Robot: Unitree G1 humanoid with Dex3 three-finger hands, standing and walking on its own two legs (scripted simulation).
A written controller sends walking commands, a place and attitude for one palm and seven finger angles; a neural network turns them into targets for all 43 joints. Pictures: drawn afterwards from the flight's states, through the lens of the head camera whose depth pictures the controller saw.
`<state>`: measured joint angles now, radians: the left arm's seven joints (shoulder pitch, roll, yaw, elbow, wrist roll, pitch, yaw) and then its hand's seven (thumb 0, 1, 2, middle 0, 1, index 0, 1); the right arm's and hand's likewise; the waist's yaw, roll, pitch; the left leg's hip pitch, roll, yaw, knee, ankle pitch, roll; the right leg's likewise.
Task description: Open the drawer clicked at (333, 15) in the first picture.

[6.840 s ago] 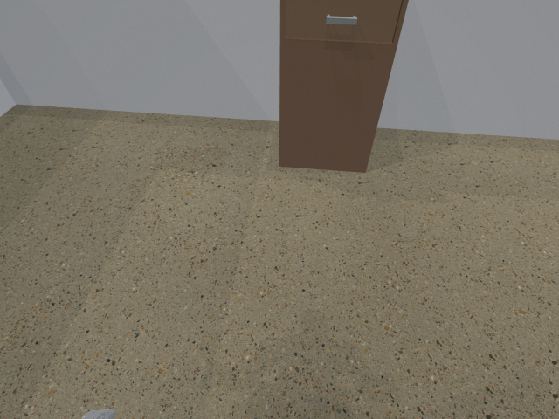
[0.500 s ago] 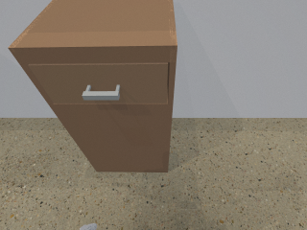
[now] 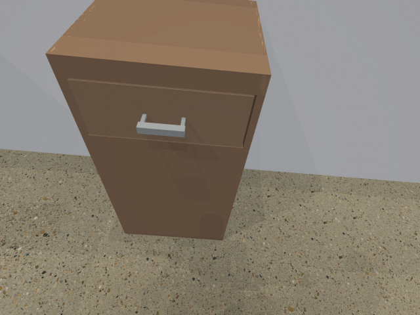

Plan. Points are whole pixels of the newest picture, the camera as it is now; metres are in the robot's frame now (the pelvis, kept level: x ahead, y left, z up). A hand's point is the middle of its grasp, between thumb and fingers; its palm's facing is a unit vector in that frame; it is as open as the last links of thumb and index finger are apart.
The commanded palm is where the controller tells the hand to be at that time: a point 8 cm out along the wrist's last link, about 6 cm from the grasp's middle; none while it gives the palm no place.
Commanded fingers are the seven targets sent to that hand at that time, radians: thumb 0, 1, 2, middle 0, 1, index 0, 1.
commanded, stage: come to a stop and stand still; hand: left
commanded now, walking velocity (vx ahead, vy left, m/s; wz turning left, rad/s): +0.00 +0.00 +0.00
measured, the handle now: (162, 124) +0.54 +0.17 +0.02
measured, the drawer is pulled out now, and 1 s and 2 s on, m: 0.00 0.00 0.00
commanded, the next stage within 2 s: look again from close up in 1.30 s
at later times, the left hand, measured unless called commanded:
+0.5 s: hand out of the picture -0.01 +0.10 -0.18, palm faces +0.05 -0.97 -0.22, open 7.2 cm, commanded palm none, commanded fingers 0.00 0.90 0.90 -0.20 -0.30 -0.20 -0.30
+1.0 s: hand out of the picture -0.01 +0.09 -0.18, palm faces +0.07 -0.98 -0.17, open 7.3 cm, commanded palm none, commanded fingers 0.00 0.90 0.90 -0.20 -0.30 -0.20 -0.30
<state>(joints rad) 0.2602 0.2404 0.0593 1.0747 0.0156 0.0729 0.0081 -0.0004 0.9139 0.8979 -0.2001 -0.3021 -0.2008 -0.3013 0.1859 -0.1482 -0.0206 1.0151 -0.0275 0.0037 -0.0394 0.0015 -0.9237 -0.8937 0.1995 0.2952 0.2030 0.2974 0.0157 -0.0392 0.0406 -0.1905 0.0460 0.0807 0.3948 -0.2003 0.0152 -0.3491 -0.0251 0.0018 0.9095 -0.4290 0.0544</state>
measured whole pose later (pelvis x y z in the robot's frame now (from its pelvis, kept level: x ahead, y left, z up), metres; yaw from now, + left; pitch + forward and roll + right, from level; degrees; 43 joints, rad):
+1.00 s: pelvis +0.00 -0.06 -0.01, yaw +1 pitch -1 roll +0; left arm 0.30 0.11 0.01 1.14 0.01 0.00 0.04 0.00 0.91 0.90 -0.20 -0.30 -0.20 -0.30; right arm 0.26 -0.14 -0.01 1.15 -0.02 0.01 -0.04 0.02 -0.93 -0.89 0.20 0.29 0.20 0.30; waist 0.01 0.00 0.03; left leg -0.16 0.09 0.04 0.42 -0.24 -0.07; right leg -0.11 0.01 -0.07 0.43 -0.30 -0.03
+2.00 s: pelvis +0.00 -0.02 -0.01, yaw -1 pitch -1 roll +0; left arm 0.28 0.18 -0.01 1.08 0.01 0.01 0.03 0.00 0.91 0.90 -0.20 -0.30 -0.20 -0.30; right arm 0.27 -0.17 0.01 1.09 -0.02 -0.01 -0.02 0.01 -0.92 -0.89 0.20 0.29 0.20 0.30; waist 0.01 -0.01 0.04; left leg -0.21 0.03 0.09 0.52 -0.29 0.00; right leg -0.18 -0.06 -0.01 0.52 -0.33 0.04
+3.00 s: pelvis -0.02 -0.03 -0.02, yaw +0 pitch +4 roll +1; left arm 0.21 0.44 0.00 -0.05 0.96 -0.03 0.26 0.00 -0.07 0.48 -0.29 -0.93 -0.29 -0.93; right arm 0.17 -0.26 -0.04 0.65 -0.05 0.06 -0.02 0.01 -0.91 -0.89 0.20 0.30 0.20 0.30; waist 0.08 0.06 -0.03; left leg -0.40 0.04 0.04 0.63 -0.30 -0.02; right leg -0.37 -0.05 -0.04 0.66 -0.36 0.01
